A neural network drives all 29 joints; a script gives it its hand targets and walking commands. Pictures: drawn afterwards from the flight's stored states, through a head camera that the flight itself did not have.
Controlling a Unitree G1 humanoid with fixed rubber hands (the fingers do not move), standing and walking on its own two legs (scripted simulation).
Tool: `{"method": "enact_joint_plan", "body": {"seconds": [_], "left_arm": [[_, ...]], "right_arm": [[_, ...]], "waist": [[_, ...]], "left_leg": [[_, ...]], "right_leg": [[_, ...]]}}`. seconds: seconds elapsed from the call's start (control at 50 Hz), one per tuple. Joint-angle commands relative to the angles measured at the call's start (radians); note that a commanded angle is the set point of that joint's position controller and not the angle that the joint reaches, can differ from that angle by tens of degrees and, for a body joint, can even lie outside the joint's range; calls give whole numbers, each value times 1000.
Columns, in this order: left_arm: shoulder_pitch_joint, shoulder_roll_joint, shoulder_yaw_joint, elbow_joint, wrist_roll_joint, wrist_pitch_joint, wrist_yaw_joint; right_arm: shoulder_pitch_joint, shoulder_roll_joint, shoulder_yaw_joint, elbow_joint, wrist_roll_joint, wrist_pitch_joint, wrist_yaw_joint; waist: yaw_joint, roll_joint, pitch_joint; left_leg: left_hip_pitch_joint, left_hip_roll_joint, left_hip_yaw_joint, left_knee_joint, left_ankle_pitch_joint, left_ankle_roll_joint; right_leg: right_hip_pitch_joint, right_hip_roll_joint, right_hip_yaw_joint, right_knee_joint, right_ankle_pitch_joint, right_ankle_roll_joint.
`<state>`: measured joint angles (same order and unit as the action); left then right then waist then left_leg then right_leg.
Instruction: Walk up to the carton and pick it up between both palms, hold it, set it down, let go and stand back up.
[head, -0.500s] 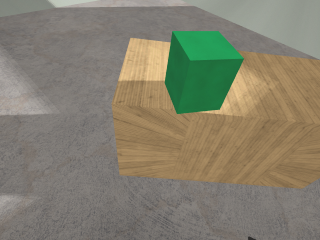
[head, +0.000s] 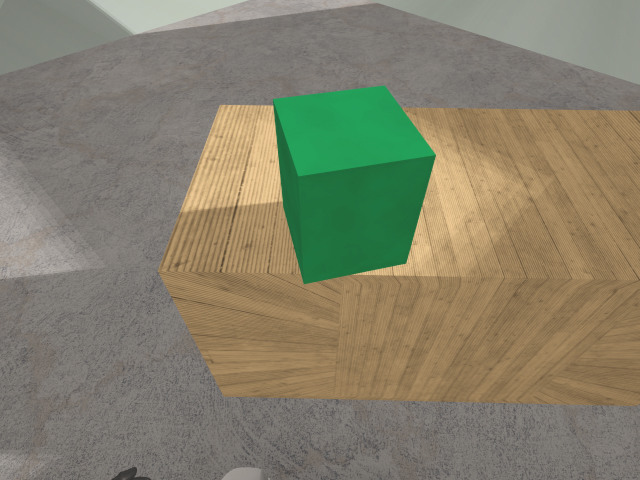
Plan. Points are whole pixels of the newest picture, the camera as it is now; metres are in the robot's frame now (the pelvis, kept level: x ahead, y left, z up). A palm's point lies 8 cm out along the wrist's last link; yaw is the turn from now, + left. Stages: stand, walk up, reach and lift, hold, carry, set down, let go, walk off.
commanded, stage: walk up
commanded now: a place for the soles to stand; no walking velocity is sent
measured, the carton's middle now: (343, 186) +0.59 -0.02 +0.02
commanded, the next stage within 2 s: none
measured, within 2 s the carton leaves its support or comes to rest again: neither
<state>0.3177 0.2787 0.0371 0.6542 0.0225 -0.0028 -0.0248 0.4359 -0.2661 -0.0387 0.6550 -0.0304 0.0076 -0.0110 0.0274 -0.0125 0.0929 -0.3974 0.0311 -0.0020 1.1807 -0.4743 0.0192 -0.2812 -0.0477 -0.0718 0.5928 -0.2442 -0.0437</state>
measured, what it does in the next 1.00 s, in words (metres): steps on the spot: left foot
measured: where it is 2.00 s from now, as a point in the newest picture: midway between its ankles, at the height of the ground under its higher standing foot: outside the picture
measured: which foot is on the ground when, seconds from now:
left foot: up 0.00-0.26, down 0.28-1.00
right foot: down 0.00-0.98, up 1.00-1.00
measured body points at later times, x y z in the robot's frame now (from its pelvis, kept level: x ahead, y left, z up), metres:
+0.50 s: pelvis +0.07 -0.01 +0.00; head +0.07 +0.01 +0.45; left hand +0.13 +0.25 -0.13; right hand +0.21 -0.25 -0.09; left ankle +0.13 +0.11 -0.73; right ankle +0.06 -0.10 -0.73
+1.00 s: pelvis +0.07 +0.00 +0.00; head +0.08 +0.02 +0.45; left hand +0.14 +0.27 -0.12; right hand +0.18 -0.25 -0.10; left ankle +0.12 +0.11 -0.73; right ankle +0.05 -0.10 -0.73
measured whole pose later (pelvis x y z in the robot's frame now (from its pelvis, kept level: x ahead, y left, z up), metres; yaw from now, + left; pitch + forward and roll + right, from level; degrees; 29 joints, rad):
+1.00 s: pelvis +0.07 +0.00 +0.00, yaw +3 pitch -1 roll -1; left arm 0.34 0.30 0.00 0.70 0.03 0.02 -0.03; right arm 0.32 -0.25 -0.01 0.69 -0.03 -0.01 -0.01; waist 0.01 -0.02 0.03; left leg -0.33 -0.01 -0.01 0.55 -0.24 0.03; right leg -0.20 0.00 -0.12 0.55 -0.40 -0.04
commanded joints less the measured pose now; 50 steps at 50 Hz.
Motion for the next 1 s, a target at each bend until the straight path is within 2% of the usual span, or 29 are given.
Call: {"method": "enact_joint_plan", "body": {"seconds": [0.0,0.04,0.08,0.12,0.14,0.18,0.2,0.24,0.26,0.28,0.3,0.32,0.34,0.38,0.4,0.44,0.46,0.56,0.64,0.92,0.94,0.96,0.98], "left_arm": [[73,139,43,-23,10,-21,13],[81,133,36,-10,10,-31,17],[68,127,26,-16,6,-37,21],[73,131,19,-22,-3,-35,23],[89,137,19,-23,-7,-30,24],[119,158,21,-26,-12,-15,26],[116,166,18,-30,-15,-7,27],[94,168,4,-44,-26,4,25],[109,146,-8,-50,-32,2,22],[156,110,-24,-56,-34,1,19],[212,82,-32,-40,-31,14,22],[202,93,-25,-30,-21,33,31],[174,107,-19,-29,-8,35,33],[134,139,-9,-28,-9,19,27],[117,147,-5,-25,-9,13,24],[106,137,-5,-17,-15,9,18],[102,128,-8,-14,-19,6,16],[63,127,-11,-23,-20,-9,16],[41,127,-11,-32,-21,-6,13],[46,134,-9,-15,-17,1,15],[108,166,22,-25,26,8,-5],[93,150,23,-35,34,14,-15],[96,124,22,-47,38,22,-22]], "right_arm": [[73,-90,-37,-72,3,-34,14],[65,-76,-32,-72,-4,-33,16],[25,-59,-24,-86,-5,-28,12],[-29,-42,-11,-103,-5,-28,5],[-56,-40,-5,-108,-4,-29,1],[-91,-45,-1,-110,-4,-28,-9],[-87,-51,-2,-105,-3,-26,-13],[-65,-83,-7,-101,0,-30,-18],[-70,-114,-12,-103,-4,-32,-20],[-79,-164,-18,-110,-10,-32,-22],[-108,-184,-20,-111,12,-24,-21],[-149,-195,-24,-95,29,-12,-20],[-194,-180,-15,-98,36,-10,-17],[-205,-137,8,-100,40,-13,-8],[-189,-125,14,-95,38,-17,-5],[-192,-119,14,-79,38,-16,-2],[-200,-120,12,-74,36,-15,-2],[-181,-118,10,-57,29,-29,1],[-182,-123,9,-52,28,-32,-1],[-144,-137,3,-34,27,-33,0],[0,-160,-41,-21,-16,-37,-8],[50,-205,-59,-3,-26,-35,-16],[79,-245,-76,15,-31,-30,-26]], "waist": [[-6,-89,36],[-9,-85,9],[-15,-93,5],[-8,-124,-16],[3,-137,-35],[18,-137,-71],[10,-123,-85],[-26,-58,-101],[-31,-2,-123],[-22,90,-169],[0,121,-192],[7,129,-152],[15,147,-112],[1,120,-95],[-9,107,-93],[-11,95,-65],[-10,86,-46],[-23,19,-77],[-22,-1,-100],[-17,43,-73],[-30,8,-126],[-53,66,-67],[-70,149,-26]], "left_leg": [[-115,23,-34,-53,144,-14],[-102,14,-17,-111,183,-29],[-65,16,-9,-236,197,-41],[-8,8,16,-365,222,-46],[13,-1,27,-411,236,-46],[62,-19,44,-495,270,-35],[108,-23,43,-552,315,-25],[237,-10,10,-702,478,2],[314,49,-60,-704,574,31],[354,198,-230,-697,656,99],[258,323,-362,-745,582,197],[148,322,-345,-776,467,246],[95,279,-313,-777,429,217],[56,152,-190,-746,411,102],[42,122,-164,-737,359,67],[55,102,-156,-755,196,45],[71,99,-160,-754,182,44],[128,83,-133,-707,355,38],[137,76,-124,-700,382,33],[77,78,-174,-765,265,35],[173,105,-245,-771,-150,81],[211,165,-381,-863,-312,115],[254,260,-525,-960,-414,167]], "right_leg": [[-1,-169,234,-328,1,-104],[11,-171,207,-325,70,-124],[-3,-172,158,-293,240,-137],[21,-152,110,-222,470,-128],[48,-151,108,-181,574,-123],[87,-162,125,-114,659,-111],[81,-163,134,-84,637,-98],[14,-149,145,-34,486,-47],[-46,-130,134,-1,351,-10],[-90,-87,100,73,124,33],[-20,-15,60,128,-208,62],[35,-6,67,108,-267,49],[49,-16,80,23,-207,39],[99,-37,113,-114,-18,28],[109,-52,125,-133,24,21],[56,-59,124,-158,-50,11],[29,-58,123,-173,-65,8],[36,-74,120,-203,26,-2],[56,-77,105,-202,43,-8],[80,-70,86,-193,-39,-5],[26,-28,46,-90,-371,-24],[-120,16,27,2,-438,-16],[-225,59,-16,140,-398,6]]}}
